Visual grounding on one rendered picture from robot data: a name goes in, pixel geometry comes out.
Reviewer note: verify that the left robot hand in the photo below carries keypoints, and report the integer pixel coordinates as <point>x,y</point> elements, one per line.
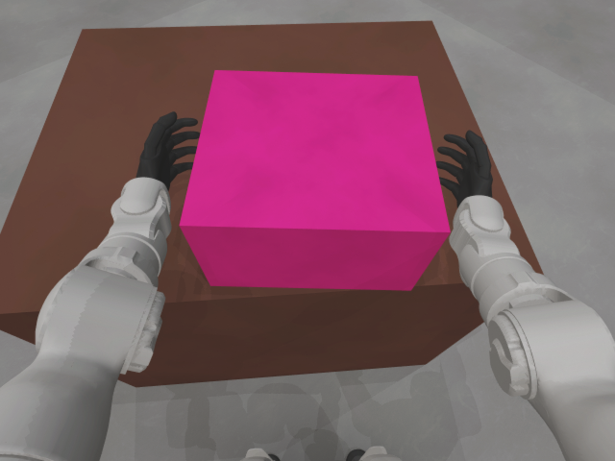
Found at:
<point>157,158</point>

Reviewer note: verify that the pedestal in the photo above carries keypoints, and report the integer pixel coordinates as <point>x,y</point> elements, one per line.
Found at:
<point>118,83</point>

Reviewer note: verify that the right robot hand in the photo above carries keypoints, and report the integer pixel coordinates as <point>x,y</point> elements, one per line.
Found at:
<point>475,178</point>

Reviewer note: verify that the left robot forearm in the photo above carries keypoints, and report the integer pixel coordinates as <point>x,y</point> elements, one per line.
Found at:
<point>135,246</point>

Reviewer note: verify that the right robot forearm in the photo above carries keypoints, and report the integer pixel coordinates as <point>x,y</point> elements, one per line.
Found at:
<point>491,266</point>

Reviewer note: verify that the robot left upper arm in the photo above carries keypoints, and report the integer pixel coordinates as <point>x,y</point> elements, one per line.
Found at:
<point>59,408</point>

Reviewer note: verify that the robot right upper arm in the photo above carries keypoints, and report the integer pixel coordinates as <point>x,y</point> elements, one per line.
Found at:
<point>559,357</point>

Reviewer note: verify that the carton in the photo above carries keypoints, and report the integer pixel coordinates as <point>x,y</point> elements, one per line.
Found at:
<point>314,180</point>

